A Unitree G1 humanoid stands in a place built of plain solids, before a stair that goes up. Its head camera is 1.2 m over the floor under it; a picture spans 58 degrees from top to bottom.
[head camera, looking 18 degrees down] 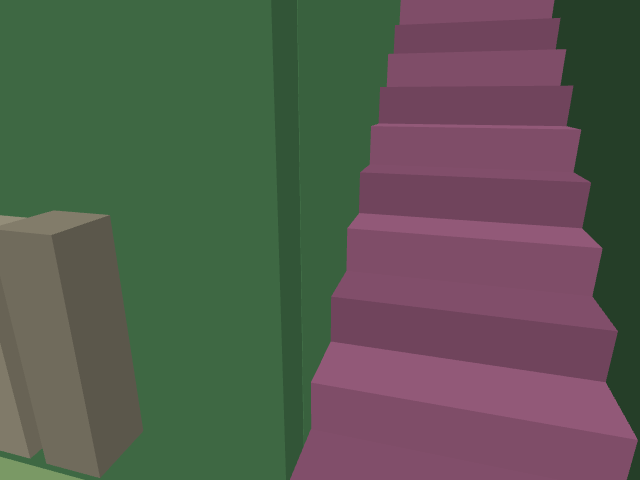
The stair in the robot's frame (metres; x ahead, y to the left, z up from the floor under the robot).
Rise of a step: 0.18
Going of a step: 0.25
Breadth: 0.89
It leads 16 degrees to the right of straight ahead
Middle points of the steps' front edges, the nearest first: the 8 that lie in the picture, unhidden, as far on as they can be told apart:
1.03 -0.40 0.36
1.27 -0.47 0.54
1.51 -0.53 0.72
1.75 -0.60 0.90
1.99 -0.67 1.08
2.23 -0.74 1.26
2.47 -0.80 1.44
2.72 -0.87 1.62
